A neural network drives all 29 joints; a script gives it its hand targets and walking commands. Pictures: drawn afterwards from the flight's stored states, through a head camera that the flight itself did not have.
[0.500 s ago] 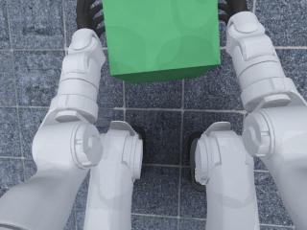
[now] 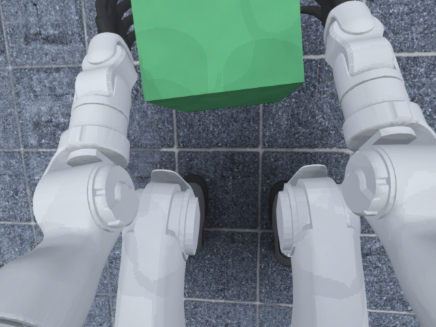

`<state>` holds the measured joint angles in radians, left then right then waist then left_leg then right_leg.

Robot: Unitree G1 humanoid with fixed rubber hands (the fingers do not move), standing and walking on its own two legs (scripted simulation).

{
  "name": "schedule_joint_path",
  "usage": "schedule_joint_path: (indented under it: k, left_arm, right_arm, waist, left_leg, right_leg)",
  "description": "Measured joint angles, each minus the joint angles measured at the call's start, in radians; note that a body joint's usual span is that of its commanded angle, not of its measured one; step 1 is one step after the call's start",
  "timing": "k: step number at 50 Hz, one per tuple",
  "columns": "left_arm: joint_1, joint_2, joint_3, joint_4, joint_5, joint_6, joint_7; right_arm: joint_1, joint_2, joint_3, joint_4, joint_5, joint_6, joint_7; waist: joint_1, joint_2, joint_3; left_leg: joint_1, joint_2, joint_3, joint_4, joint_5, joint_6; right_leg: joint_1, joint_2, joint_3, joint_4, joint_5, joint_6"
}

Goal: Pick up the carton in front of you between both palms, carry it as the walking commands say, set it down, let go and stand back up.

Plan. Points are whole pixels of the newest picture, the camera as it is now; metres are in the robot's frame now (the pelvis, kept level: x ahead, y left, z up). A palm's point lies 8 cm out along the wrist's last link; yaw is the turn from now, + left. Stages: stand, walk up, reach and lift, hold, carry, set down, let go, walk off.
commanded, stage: set down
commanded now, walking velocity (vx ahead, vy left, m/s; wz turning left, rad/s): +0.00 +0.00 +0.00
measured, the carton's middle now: (222, 42) +0.53 +0.01 -0.24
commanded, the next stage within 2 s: let go in 1.42 s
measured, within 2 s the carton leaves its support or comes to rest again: neither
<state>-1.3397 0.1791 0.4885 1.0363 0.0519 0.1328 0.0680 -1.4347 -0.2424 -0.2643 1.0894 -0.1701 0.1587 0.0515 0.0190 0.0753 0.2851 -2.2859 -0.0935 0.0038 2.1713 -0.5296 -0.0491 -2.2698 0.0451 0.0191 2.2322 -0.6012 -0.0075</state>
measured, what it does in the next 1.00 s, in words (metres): rises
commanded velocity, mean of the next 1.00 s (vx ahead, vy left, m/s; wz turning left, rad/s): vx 0.00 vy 0.00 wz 0.00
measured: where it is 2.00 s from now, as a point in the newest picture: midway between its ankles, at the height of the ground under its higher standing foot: (238, 233)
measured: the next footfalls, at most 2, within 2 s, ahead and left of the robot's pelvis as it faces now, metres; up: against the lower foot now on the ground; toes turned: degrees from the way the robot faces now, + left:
none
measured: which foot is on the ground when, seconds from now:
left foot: down 0.00-1.00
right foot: down 0.00-1.00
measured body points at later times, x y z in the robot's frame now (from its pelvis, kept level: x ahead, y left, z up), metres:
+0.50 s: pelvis +0.01 +0.00 +0.00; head +0.36 -0.03 +0.27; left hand +0.53 +0.18 -0.16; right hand +0.56 -0.21 -0.16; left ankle +0.13 +0.12 -0.33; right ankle +0.10 -0.11 -0.33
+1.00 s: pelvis +0.01 +0.00 +0.13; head +0.34 -0.02 +0.44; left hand +0.53 +0.18 +0.01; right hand +0.56 -0.21 +0.01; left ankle +0.13 +0.12 -0.33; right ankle +0.10 -0.11 -0.33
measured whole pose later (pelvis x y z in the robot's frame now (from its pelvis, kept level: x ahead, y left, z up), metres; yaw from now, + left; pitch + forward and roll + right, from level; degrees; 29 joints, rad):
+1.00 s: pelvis +0.01 +0.00 +0.13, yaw -1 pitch +47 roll +2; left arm -1.05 0.15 0.28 0.74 -0.09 0.14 0.16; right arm -1.23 -0.40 -0.16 0.97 0.06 0.14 0.02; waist 0.06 0.00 -0.02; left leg -2.05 -0.06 -0.01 1.72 -0.48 -0.03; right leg -2.05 0.06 0.03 1.76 -0.53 0.00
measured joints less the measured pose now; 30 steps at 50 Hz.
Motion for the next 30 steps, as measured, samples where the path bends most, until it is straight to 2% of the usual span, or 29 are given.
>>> schedule_joint_path:
  k: [6,8,11,13,17,20,24,30]
  left_arm:
    - [-0.018,0.003,-0.004,0.034,-0.007,-0.029,-0.007]
    - [-0.021,0.014,-0.049,0.059,-0.033,-0.05,0.005]
    - [-0.017,0.041,-0.13,0.106,-0.111,-0.082,0.036]
    - [-0.005,0.06,-0.179,0.119,-0.168,-0.101,0.05]
    - [0.028,0.084,-0.248,0.096,-0.245,-0.126,0.061]
    - [0.05,0.086,-0.273,0.055,-0.268,-0.13,0.067]
    - [0.091,0.073,-0.287,-0.034,-0.272,-0.119,0.082]
    - [0.193,0.04,-0.29,-0.209,-0.256,-0.061,0.11]
  right_arm:
    - [-0.009,-0.018,0.01,0.03,0.004,-0.031,-0.003]
    - [-0.009,-0.043,0.046,0.059,0.034,-0.054,-0.033]
    - [0.002,-0.103,0.116,0.097,0.133,-0.087,-0.083]
    - [0.017,-0.146,0.164,0.103,0.207,-0.103,-0.097]
    - [0.039,-0.21,0.256,0.082,0.337,-0.12,-0.097]
    - [0.038,-0.228,0.296,0.058,0.393,-0.121,-0.093]
    - [0.047,-0.222,0.297,0.01,0.403,-0.111,-0.097]
    - [0.133,-0.182,0.229,-0.112,0.346,-0.062,-0.106]
  waist:
    - [0.007,-0.004,0.031]
    - [0.011,-0.008,0.052]
    - [0.014,-0.012,0.081]
    - [0.014,-0.018,0.09]
    - [0.015,-0.036,0.087]
    - [0.018,-0.049,0.066]
    - [0.024,-0.058,0.022]
    - [0.025,-0.061,-0.068]
  left_leg:
    - [0.017,0.001,0.001,0.007,0.0,-0.008]
    - [0.027,0.003,0.002,0.009,-0.001,-0.012]
    - [0.04,0.005,0.003,0.012,-0.005,-0.013]
    - [0.044,0.007,0.004,0.014,-0.011,-0.012]
    - [0.043,0.015,0.004,0.021,-0.024,-0.01]
    - [0.036,0.02,0.002,0.023,-0.032,-0.009]
    - [0.026,0.023,0.0,0.012,-0.034,-0.007]
    - [0.064,0.016,-0.004,-0.065,-0.031,0.001]
  right_leg:
    - [0.012,0.002,0.001,0.011,0.002,0.0]
    - [0.019,0.003,0.003,0.015,0.003,0.0]
    - [0.029,0.005,0.003,0.018,0.0,-0.002]
    - [0.031,0.007,0.003,0.021,-0.003,-0.004]
    - [0.026,0.012,0.001,0.026,-0.011,-0.006]
    - [0.017,0.017,-0.001,0.025,-0.014,-0.006]
    - [0.008,0.019,-0.002,0.01,-0.014,-0.004]
    - [0.056,0.009,0.001,-0.069,-0.019,-0.001]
